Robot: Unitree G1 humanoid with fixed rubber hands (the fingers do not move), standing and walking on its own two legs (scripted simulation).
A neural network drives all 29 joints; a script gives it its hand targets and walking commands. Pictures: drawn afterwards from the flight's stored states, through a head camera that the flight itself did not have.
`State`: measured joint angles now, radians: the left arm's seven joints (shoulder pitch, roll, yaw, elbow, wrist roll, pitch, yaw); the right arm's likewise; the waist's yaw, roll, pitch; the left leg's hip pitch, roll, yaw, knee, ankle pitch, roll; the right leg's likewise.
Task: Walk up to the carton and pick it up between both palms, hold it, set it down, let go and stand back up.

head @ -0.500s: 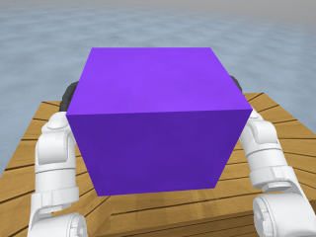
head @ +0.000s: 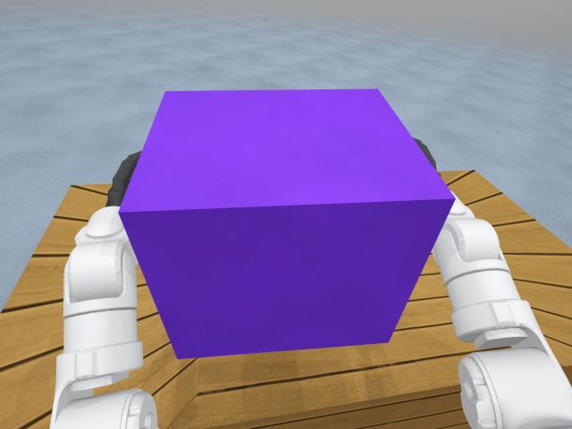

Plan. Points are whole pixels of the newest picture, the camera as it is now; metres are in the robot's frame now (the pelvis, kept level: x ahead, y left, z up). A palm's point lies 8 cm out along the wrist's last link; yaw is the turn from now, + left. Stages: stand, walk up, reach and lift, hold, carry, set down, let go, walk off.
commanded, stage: hold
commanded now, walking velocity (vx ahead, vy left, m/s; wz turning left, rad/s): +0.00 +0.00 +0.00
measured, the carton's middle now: (280, 220) +0.36 +0.01 +0.18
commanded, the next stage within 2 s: set down in 0.44 s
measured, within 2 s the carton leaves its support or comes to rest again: neither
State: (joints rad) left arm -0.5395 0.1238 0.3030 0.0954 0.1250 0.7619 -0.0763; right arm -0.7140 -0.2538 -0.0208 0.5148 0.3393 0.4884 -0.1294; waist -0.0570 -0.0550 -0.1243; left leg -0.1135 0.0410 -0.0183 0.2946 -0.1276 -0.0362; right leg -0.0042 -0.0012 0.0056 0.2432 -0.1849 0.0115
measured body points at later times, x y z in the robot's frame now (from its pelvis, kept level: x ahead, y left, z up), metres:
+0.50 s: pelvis -0.01 +0.00 +0.00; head -0.08 +0.03 +0.44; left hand +0.35 +0.21 +0.21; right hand +0.37 -0.18 +0.23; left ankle +0.02 +0.14 -0.75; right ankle -0.03 -0.13 -0.75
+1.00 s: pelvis +0.00 +0.00 +0.00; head -0.05 +0.04 +0.45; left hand +0.38 +0.22 +0.19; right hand +0.38 -0.17 +0.19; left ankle +0.02 +0.14 -0.75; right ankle -0.03 -0.13 -0.75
